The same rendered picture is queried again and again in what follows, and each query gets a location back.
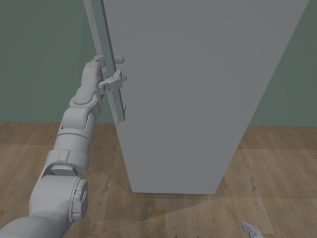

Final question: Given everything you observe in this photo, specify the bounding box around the robot left hand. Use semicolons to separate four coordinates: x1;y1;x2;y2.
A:
81;52;127;98

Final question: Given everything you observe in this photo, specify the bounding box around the robot right hand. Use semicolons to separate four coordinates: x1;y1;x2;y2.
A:
241;221;265;238

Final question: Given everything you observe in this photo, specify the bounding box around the fridge door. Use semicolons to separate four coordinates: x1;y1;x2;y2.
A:
85;0;309;194

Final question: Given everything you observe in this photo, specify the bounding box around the left robot forearm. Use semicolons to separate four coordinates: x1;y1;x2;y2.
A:
29;85;102;213

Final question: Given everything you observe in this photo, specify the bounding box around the left robot upper arm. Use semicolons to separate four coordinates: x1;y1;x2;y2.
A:
0;175;89;238

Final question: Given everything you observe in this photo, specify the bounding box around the handle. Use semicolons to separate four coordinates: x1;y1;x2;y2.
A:
91;0;126;121

